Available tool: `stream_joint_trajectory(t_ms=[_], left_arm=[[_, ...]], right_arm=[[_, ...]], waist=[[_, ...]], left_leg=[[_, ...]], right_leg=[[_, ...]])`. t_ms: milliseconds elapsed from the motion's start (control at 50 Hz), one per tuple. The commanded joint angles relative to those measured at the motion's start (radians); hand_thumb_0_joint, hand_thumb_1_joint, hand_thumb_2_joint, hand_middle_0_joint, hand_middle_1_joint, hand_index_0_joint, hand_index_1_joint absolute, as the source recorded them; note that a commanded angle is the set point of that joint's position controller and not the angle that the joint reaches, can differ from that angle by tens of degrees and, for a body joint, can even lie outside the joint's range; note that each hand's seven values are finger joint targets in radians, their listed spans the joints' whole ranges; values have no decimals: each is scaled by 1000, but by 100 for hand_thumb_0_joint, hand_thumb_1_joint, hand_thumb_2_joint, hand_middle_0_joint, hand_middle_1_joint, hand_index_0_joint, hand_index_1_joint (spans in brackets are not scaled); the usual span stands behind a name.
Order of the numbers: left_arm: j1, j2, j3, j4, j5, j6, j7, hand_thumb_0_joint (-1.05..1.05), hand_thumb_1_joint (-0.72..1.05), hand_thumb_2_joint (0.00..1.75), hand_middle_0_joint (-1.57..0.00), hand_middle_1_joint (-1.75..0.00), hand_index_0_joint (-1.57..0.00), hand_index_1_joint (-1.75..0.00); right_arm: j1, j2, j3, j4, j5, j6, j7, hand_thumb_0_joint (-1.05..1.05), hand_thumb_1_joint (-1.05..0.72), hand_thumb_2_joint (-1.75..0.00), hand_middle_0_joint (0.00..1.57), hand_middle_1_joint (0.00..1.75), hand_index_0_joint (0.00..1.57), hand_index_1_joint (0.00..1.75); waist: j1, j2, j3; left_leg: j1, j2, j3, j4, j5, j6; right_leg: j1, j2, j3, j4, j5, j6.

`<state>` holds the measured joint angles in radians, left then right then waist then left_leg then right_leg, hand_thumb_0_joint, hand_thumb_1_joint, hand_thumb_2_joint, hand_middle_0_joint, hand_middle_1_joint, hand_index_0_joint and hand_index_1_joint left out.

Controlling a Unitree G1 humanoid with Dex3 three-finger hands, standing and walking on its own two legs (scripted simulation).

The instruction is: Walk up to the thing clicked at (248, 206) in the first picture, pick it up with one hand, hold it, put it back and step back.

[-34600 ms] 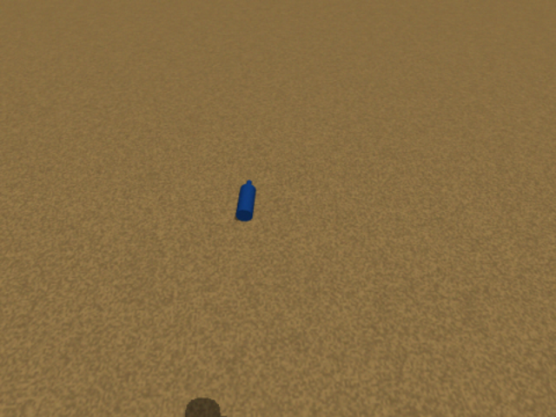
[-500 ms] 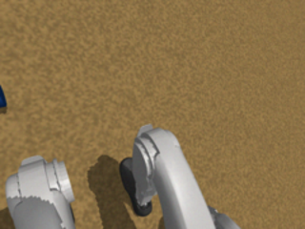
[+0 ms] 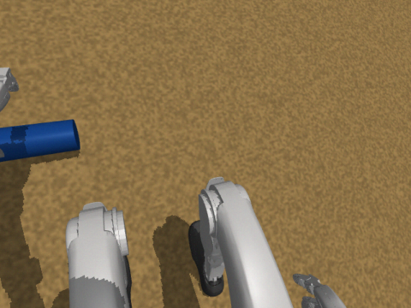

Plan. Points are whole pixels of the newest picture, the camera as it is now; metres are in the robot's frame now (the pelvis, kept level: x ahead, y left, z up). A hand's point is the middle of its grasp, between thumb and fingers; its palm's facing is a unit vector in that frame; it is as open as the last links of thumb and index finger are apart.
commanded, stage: withdraw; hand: left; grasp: from above
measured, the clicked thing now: (23, 141) +0.51 +0.32 -0.33
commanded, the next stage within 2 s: home in 0.18 s
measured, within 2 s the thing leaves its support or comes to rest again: neither
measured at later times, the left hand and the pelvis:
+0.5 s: hand out of the picture +0.49 +0.32 -0.12, palm faces -0.42 -0.08 -0.90, open 12.9 cm; pelvis +0.01 +0.01 +0.00, yaw +0 degrees
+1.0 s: hand out of the picture +0.32 +0.26 +0.08, palm faces -0.19 -0.75 -0.63, open 7.5 cm; pelvis +0.03 +0.01 +0.18, yaw +5 degrees
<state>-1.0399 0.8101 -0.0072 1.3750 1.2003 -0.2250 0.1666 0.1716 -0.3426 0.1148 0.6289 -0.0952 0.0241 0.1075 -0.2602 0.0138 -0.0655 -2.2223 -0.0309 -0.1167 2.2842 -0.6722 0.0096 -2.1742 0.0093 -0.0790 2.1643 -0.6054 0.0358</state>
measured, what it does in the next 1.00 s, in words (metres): rises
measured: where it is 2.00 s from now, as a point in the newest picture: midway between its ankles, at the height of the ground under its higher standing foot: (166, 288)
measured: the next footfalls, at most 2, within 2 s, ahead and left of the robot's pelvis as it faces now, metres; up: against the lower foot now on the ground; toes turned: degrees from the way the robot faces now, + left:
none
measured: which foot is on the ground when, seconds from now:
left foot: down 0.00-1.00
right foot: down 0.00-1.00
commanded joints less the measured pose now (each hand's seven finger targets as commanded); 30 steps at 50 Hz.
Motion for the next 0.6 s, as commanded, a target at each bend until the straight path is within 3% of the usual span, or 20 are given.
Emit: stream_joint_trajectory(t_ms=[0,40,100,180,240,260,280,300,340,380,400,420,440,480,500,540,580], left_arm=[[-366,215,21,-88,22,-30,96,0,-53,102,-8,-102,-7,-103],[-394,275,56,-77,42,-37,136,0,-53,102,-8,-103,-8,-103],[-430,316,91,-81,73,-33,189,0,-54,101,-8,-102,-8,-102],[-407,350,150,-160,74,2,228,0,-53,101,-8,-100,-8,-101],[-364,359,169,-207,59,47,224,0,-53,100,-8,-99,-8,-100],[-365,359,171,-220,51,60,215,0,-45,92,-16,-91,-16,-92],[-344,342,164,-203,41,74,200,0,-50,98,-10,-98,-10,-98],[-319,310,141,-170,33,86,179,0,-42,90,-18,-90,-18,-90],[-259,278,127,-186,1,98,137,0,-26,92,-25,-74,-22,-74],[-225,286,146,-270,-43,103,93,0,-10,87,-23,-58,-21,-60],[-166,256,139,-291,-67,108,67,0,-2,86,-22,-53,-21,-55],[-100,212,126,-288,-89,114,39,0,6,82,-21,-47,-20,-49],[-82,188,121,-369,-121,112,12,0,14,82,-21,-44,-19,-45],[-17,213,164,-528,-191,117,-26,0,30,84,-20,-39,-19,-40],[65,176,158,-540,-226,126,-46,0,38,82,-19,-35,-19,-36],[107,136,158,-694,-313,142,-69,0,54,77,-18,-27,-18,-27],[199,85,166,-748,-399,167,-85,0,70,85,-19,-28,-19,-28]], right_arm=[[202,-207,-53,7,-10,-13,-18,0,-90,-90,20,30,20,30],[207,-222,-54,9,-17,-19,-16,0,-90,-90,20,30,20,30],[215,-222,-59,7,-31,-29,-11,0,-90,-90,20,30,20,30],[240,-229,-86,-8,-29,-39,-5,0,-90,-90,20,30,20,30],[251,-222,-108,0,-15,-36,-1,0,-90,-90,20,30,20,30],[260,-218,-109,3,-10,-34,0,0,-88,-89,20,30,20,30],[268,-215,-116,10,-4,-31,0,0,-90,-90,20,30,20,30],[272,-210,-118,18,-2,-28,1,0,-88,-89,20,30,20,30],[283,-200,-122,25,7,-21,2,0,-88,-90,20,30,20,30],[288,-199,-135,11,18,-12,0,0,-89,-90,20,30,20,30],[284,-196,-145,3,24,-8,1,0,-89,-90,20,30,20,30],[293,-198,-153,-3,28,-3,1,0,-89,-90,20,30,20,30],[296,-188,-160,-14,36,1,2,0,-89,-90,20,30,20,30],[279,-195,-183,-38,54,10,-3,0,-89,-90,20,30,20,30],[267,-197,-187,-49,58,14,-5,0,-90,-90,20,30,20,30],[230,-178,-190,-61,74,22,-14,0,-90,-90,20,30,20,30],[199,-162,-192,-67,86,23,-29,0,-90,-90,20,30,20,30]], waist=[[-54,274,-578],[-50,301,-590],[-42,374,-645],[-18,441,-776],[9,466,-838],[5,463,-851],[6,446,-831],[-7,413,-779],[-2,346,-755],[32,334,-785],[48,323,-803],[46,289,-775],[56,278,-814],[102,303,-869],[107,278,-842],[116,259,-837],[120,196,-781]], left_leg=[[403,-1,50,-236,96,19],[422,-4,41,-231,99,13],[475,-1,44,-221,110,6],[556,-2,53,-229,176,2],[587,1,59,-256,202,1],[587,0,64,-255,216,5],[575,-1,58,-265,209,6],[551,0,56,-262,201,10],[513,-3,65,-264,196,20],[506,-7,76,-284,197,23],[527,-7,80,-295,215,21],[530,-9,75,-306,226,19],[558,-5,73,-325,242,19],[633,-9,57,-374,260,13],[654,-6,39,-398,246,9],[680,-1,28,-443,232,13],[670,-2,23,-484,195,19]], right_leg=[[287,29,-65,-173,87,-80],[258,24,-70,-151,89,-80],[245,25,-76,-124,100,-84],[269,16,-76,-110,160,-83],[299,14,-68,-118,184,-86],[312,13,-63,-126,196,-84],[305,12,-62,-129,189,-85],[290,14,-62,-138,183,-85],[325,18,-58,-171,176,-82],[385,13,-48,-202,172,-82],[415,12,-43,-216,180,-83],[419,9,-43,-232,183,-85],[452,12,-41,-244,195,-81],[478,5,-33,-273,201,-84],[469,7,-36,-285,186,-84],[501,12,-30,-322,185,-80],[536,11,-24,-369,169,-76]])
